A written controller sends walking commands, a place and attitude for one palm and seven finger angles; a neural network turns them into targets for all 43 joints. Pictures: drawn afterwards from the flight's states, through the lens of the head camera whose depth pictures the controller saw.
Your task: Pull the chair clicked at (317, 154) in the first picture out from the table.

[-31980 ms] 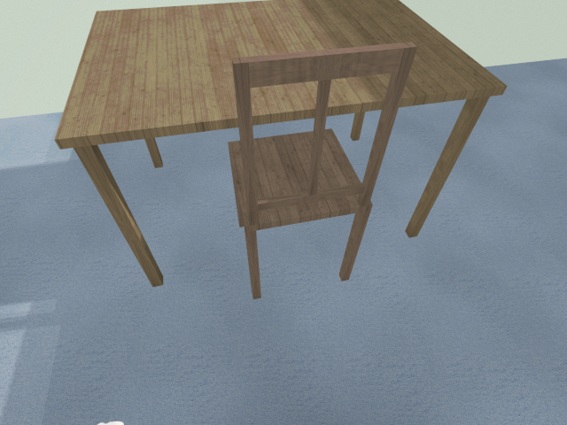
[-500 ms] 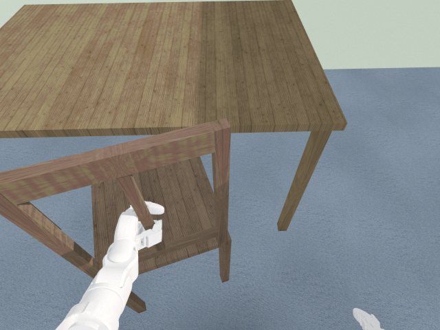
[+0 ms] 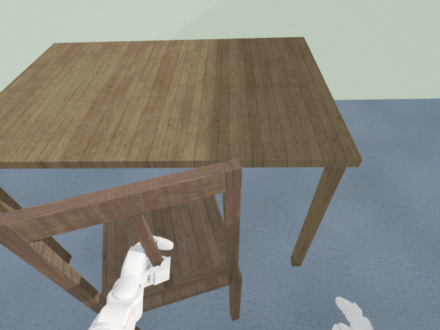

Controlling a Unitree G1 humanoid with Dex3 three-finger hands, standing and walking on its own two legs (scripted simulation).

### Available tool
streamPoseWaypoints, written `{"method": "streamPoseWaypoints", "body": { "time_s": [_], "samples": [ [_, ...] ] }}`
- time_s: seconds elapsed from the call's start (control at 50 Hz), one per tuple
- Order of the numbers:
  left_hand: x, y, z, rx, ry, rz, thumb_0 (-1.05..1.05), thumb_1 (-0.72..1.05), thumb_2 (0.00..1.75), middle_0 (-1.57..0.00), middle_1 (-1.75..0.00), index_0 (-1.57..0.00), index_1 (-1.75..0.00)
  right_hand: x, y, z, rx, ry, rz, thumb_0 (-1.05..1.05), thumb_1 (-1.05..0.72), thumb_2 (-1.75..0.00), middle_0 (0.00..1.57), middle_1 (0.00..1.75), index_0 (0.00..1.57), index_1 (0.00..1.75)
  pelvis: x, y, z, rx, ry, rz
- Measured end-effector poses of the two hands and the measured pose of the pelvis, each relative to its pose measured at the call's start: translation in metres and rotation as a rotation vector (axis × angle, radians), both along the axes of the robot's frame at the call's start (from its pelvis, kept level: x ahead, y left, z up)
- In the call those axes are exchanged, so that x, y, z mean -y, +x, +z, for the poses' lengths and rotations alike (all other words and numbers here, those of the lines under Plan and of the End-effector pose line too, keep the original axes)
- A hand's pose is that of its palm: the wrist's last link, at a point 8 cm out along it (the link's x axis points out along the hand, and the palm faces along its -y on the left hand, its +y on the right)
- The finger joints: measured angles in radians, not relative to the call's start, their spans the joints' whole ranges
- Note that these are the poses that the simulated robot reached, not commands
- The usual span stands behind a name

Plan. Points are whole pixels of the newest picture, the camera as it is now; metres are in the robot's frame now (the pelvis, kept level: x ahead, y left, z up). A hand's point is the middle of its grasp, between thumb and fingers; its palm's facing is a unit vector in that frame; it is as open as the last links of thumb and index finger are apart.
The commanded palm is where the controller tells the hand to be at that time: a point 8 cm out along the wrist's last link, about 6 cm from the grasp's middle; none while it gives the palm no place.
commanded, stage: stop walking, hand still on the chair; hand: left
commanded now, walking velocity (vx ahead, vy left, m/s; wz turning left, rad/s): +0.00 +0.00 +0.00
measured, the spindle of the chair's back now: (154, 255) +0.28 +0.16 -0.06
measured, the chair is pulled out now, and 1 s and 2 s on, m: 0.15 0.15 0.15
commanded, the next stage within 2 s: open the thumb and straighten the fingers in 0.10 s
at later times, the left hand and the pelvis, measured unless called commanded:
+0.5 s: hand (161, 265) +0.26 +0.14 -0.06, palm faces +0.05 -0.99 -0.16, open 9.5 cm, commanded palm +0.23 +0.20 -0.04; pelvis -0.01 +0.00 -0.02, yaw +2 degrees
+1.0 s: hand (156, 274) +0.25 +0.15 -0.07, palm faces +0.07 -0.98 -0.17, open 17.2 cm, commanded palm +0.22 +0.20 -0.05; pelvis -0.04 +0.01 -0.04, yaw +3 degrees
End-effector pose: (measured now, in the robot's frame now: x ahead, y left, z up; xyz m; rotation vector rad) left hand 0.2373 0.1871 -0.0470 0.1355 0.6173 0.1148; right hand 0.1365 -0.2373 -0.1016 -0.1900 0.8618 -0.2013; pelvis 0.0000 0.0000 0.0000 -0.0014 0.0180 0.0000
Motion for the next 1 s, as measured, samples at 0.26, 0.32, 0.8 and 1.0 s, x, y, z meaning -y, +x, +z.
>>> {"method": "streamPoseWaypoints", "body": {
  "time_s": [0.26,0.32,0.8,1.0],
  "samples": [
    [-0.001,0.000,0.000,0.003,-0.001,0.000,0.05,0.66,0.78,-0.20,-1.11,-0.50,-1.44,0.009,-0.004,-0.001,-0.022,0.013,-0.020,0.01,-0.90,-0.90,0.21,0.30,0.20,0.30,0.001,0.003,-0.002,-0.020,0.003,0.017],
    [-0.003,0.002,0.001,0.015,-0.017,0.001,0.05,0.62,0.76,-0.23,-1.15,-0.50,-1.44,0.013,-0.007,0.000,-0.016,0.030,-0.009,0.01,-0.90,-0.90,0.21,0.30,0.20,0.30,0.003,-0.001,-0.006,-0.051,0.005,0.026],
    [-0.014,-0.007,-0.005,0.010,0.001,0.008,0.00,-0.51,0.22,-0.19,-0.59,-0.21,-0.60,-0.010,-0.019,-0.026,0.043,0.058,0.072,0.01,-0.90,-0.90,0.20,0.30,0.20,0.30,-0.006,-0.031,-0.035,-0.129,-0.004,0.049],
    [-0.015,-0.011,-0.003,0.029,0.010,-0.004,-0.01,-0.54,0.21,-0.04,-0.11,-0.04,-0.11,-0.006,-0.024,-0.028,0.054,0.040,0.078,0.01,-0.90,-0.90,0.21,0.30,0.20,0.30,-0.005,-0.036,-0.039,-0.130,-0.009,0.058]
  ]
}}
